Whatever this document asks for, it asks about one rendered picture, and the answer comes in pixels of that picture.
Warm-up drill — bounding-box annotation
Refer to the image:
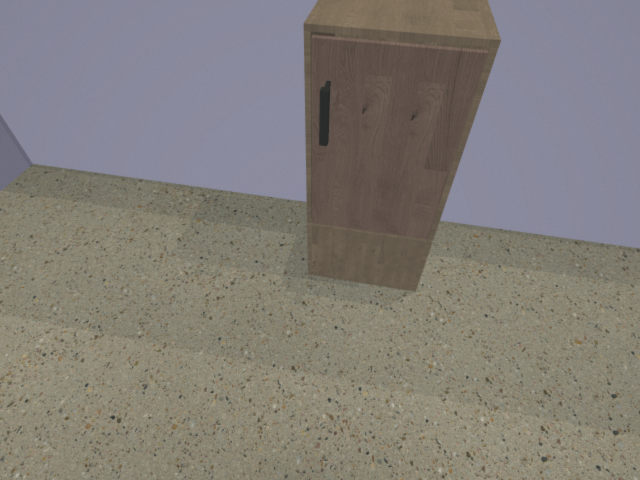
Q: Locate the cupboard door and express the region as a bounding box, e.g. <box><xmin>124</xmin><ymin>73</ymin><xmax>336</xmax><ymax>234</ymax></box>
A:
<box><xmin>311</xmin><ymin>35</ymin><xmax>488</xmax><ymax>239</ymax></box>

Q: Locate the handle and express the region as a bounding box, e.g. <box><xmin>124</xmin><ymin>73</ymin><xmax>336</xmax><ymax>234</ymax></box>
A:
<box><xmin>319</xmin><ymin>81</ymin><xmax>331</xmax><ymax>146</ymax></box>

